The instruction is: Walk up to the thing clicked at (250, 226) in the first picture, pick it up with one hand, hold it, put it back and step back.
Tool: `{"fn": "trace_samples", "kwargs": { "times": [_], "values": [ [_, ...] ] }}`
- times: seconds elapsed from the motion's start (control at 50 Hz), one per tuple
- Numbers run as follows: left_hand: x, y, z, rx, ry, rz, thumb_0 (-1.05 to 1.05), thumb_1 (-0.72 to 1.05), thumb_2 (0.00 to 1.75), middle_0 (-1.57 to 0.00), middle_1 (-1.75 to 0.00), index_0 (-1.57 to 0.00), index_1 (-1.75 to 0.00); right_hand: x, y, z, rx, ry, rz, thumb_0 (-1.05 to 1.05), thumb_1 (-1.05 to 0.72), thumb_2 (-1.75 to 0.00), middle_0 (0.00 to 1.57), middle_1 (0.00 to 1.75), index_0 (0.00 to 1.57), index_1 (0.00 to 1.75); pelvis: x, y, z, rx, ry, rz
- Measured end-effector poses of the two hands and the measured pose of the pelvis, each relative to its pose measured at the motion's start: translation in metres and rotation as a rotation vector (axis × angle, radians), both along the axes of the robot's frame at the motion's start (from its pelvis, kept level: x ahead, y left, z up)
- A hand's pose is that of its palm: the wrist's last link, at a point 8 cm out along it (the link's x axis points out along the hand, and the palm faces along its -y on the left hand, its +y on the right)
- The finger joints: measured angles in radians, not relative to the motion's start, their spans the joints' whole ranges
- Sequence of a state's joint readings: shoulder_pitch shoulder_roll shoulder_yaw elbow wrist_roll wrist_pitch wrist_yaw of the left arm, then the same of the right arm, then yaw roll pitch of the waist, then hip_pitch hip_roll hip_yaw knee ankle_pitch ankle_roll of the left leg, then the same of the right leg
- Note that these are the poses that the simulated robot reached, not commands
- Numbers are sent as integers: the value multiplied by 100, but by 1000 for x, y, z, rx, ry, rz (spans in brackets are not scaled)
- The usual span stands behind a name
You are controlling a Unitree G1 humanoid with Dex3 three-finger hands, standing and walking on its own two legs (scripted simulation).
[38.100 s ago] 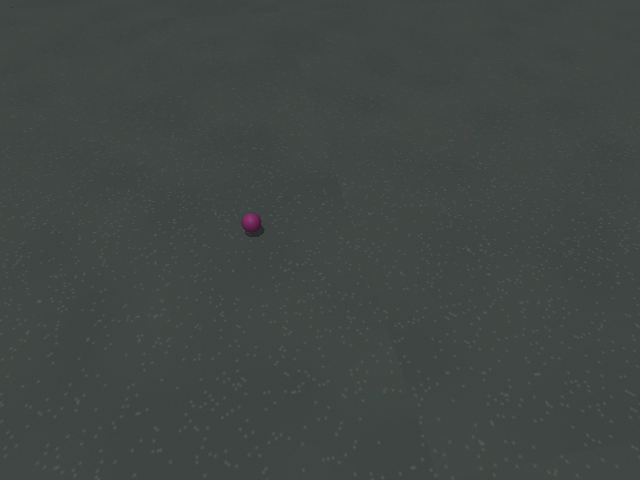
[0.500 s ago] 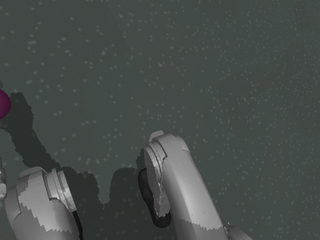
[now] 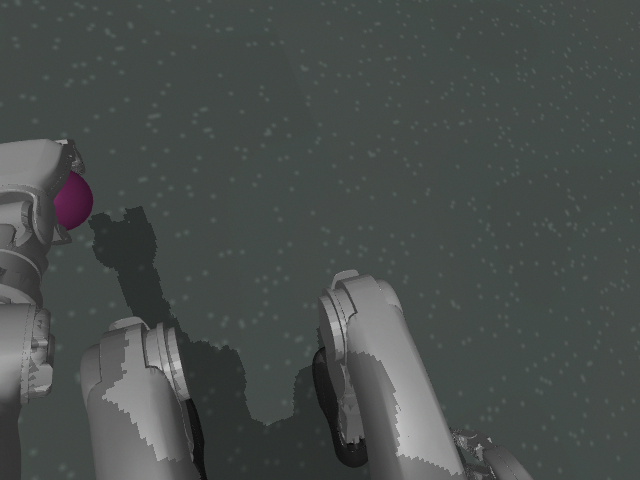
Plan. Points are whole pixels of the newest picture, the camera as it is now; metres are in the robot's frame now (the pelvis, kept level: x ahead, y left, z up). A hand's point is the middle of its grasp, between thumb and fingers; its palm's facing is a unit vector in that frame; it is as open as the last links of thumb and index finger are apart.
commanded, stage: lift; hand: left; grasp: from above
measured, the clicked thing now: (54, 199) +0.50 +0.25 -0.16
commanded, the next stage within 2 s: hold in 1.72 s
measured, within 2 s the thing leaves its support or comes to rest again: neither
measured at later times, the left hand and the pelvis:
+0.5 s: hand out of the picture +0.45 +0.27 -0.05, palm faces -0.46 -0.08 -0.88, open 10.8 cm; pelvis +0.00 +0.00 +0.06, yaw +2 degrees
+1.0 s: hand out of the picture +0.37 +0.27 +0.15, palm faces -0.43 -0.11 -0.90, open 10.7 cm; pelvis +0.01 +0.00 +0.23, yaw +5 degrees
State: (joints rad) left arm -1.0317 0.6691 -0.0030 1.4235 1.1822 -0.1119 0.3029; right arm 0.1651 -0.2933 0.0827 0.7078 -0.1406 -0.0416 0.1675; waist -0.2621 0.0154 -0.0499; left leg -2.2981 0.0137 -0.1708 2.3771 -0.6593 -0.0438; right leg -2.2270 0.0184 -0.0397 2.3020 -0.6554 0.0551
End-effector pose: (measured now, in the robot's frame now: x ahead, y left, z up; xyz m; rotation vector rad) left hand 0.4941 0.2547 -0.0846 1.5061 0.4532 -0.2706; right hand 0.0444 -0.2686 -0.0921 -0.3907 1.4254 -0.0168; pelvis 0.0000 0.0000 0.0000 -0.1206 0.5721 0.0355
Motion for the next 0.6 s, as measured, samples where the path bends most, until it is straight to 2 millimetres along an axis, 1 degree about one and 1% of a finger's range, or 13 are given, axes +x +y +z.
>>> {"fn": "trace_samples", "kwargs": {
  "times": [0.18,0.32,0.44,0.6],
  "values": [
    [-4,5,20,-1,-2,24,0,-14,64,-61,-77,-60,-74,-9,0,8,-23,21,-54,0,-92,-91,20,30,20,30,-1,1,10,6,16,7],
    [-17,12,45,-1,21,31,0,-12,64,-59,-78,-58,-76,-6,3,21,-27,15,-93,0,-92,-91,20,30,20,30,-2,3,29,11,28,19],
    [-33,19,74,-5,25,28,0,-12,65,-58,-79,-56,-77,9,4,37,-26,-26,-96,0,-92,-91,20,30,20,30,-3,4,50,15,28,26],
    [-57,23,123,-21,8,16,-1,-11,66,-56,-80,-55,-78,42,7,72,-25,-119,-83,1,-92,-91,20,30,20,30,-3,6,87,19,21,36]
  ]
}}
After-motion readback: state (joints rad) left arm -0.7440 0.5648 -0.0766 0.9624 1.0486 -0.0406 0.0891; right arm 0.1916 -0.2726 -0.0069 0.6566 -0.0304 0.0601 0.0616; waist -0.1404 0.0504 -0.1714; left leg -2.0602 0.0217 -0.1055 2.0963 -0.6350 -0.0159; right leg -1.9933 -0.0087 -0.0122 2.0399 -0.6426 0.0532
